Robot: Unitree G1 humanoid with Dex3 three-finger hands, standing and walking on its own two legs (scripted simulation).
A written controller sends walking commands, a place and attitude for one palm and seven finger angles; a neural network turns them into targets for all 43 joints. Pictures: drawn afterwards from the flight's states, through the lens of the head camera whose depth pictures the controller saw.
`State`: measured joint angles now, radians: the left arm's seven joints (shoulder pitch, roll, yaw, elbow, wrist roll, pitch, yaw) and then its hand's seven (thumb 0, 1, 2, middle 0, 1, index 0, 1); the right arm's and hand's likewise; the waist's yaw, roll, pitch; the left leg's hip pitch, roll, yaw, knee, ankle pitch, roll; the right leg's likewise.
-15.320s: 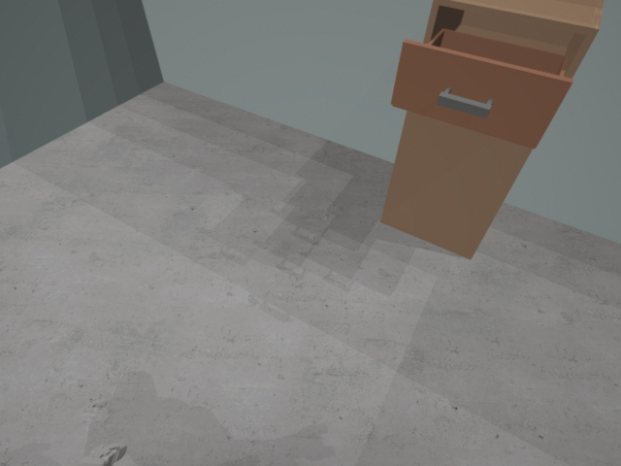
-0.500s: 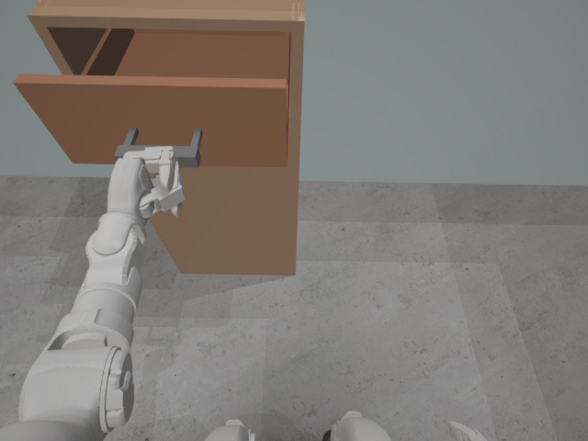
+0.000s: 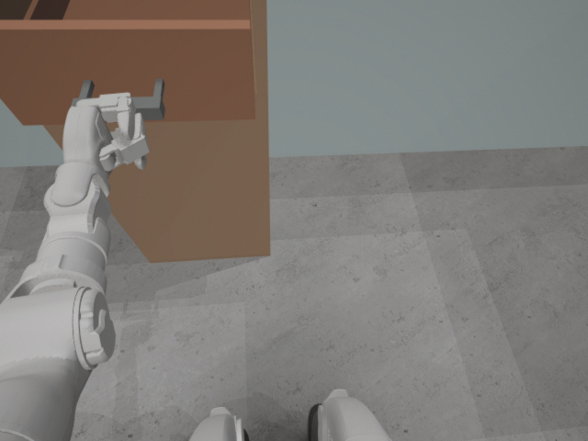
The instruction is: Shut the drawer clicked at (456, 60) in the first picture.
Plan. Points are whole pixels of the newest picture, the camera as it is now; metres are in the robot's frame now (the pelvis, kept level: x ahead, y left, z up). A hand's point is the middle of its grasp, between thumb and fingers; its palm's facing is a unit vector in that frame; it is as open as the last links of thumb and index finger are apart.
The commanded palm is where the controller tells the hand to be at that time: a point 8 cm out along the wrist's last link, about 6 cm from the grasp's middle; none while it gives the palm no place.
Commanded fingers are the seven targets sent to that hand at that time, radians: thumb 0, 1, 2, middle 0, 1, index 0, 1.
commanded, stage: push the drawer shut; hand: left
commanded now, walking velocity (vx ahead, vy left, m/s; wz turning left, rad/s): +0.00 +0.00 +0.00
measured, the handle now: (121, 98) +0.57 +0.20 +0.09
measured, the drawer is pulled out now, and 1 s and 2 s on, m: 0.07 0.00 0.00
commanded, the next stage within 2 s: pull the fist back off the drawer in 0.82 s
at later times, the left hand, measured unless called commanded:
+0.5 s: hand (147, 104) +0.56 +0.16 +0.09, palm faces +0.01 -1.00 -0.04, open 3.2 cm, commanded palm +0.57 +0.21 +0.09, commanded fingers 0.00 0.90 0.90 -1.40 -1.60 -1.40 -1.60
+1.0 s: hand (137, 97) +0.58 +0.18 +0.09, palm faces +0.00 -1.00 -0.05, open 3.2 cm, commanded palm +0.60 +0.20 +0.09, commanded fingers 0.00 0.90 0.90 -1.40 -1.60 -1.40 -1.60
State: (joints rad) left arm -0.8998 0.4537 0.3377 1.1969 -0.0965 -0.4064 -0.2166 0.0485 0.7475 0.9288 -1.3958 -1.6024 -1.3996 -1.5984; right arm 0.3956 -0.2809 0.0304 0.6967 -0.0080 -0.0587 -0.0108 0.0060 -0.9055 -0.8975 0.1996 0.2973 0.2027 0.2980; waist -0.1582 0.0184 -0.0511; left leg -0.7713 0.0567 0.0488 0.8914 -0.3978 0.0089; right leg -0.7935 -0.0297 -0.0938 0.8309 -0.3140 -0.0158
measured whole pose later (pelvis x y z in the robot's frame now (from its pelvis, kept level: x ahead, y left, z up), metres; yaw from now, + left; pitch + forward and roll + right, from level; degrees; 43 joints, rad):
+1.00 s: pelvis +0.00 +0.01 -0.01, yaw +0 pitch +24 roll -4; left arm -1.24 0.64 0.32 1.40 -0.01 -0.32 -0.17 0.02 0.56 0.93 -1.40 -1.60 -1.40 -1.60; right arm 0.46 -0.29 0.07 0.69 -0.06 -0.04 0.00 0.00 -0.90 -0.90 0.20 0.30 0.20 0.30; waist -0.26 0.03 -0.06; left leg -0.98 0.06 0.01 0.98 -0.42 0.03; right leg -0.96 -0.03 -0.13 0.85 -0.31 0.00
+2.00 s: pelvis +0.06 +0.01 +0.02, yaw -3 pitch +15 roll -2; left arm -0.51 0.36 0.35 0.72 -0.17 -0.28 -0.20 0.01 0.88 0.89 -1.39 -1.60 -1.40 -1.60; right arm 0.41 -0.25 0.00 0.59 0.02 0.06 0.02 0.01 -0.91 -0.90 0.20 0.30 0.20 0.30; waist -0.10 0.05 -0.12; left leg -0.58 0.07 0.08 0.75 -0.44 0.01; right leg -0.62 0.00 -0.05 0.69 -0.34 0.00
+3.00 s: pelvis +0.04 +0.00 +0.05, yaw +0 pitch -6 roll -1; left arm 0.56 0.32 0.29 -0.46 -0.06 -0.11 0.10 0.01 0.89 0.89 -1.40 -1.60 -1.41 -1.60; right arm 0.22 -0.23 0.01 0.63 0.00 -0.11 -0.06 0.01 -0.90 -0.90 0.20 0.30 0.20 0.30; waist 0.07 0.08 0.02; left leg -0.05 0.04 0.05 0.43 -0.28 0.00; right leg -0.08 -0.01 -0.08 0.39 -0.22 -0.01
